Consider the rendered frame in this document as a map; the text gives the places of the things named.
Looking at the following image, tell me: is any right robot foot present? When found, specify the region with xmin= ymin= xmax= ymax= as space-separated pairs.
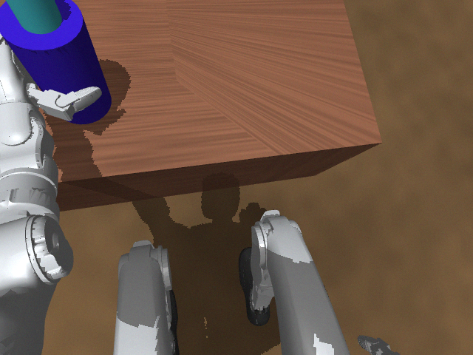
xmin=239 ymin=247 xmax=270 ymax=326

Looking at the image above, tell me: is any right robot hand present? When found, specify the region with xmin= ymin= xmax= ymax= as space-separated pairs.
xmin=358 ymin=335 xmax=400 ymax=355

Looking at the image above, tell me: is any bottle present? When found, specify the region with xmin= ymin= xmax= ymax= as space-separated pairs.
xmin=0 ymin=0 xmax=112 ymax=124

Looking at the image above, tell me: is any left robot hand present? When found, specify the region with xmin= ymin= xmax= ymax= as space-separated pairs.
xmin=0 ymin=33 xmax=102 ymax=121

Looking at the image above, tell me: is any left robot arm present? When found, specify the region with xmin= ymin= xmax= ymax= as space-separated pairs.
xmin=0 ymin=102 xmax=74 ymax=355

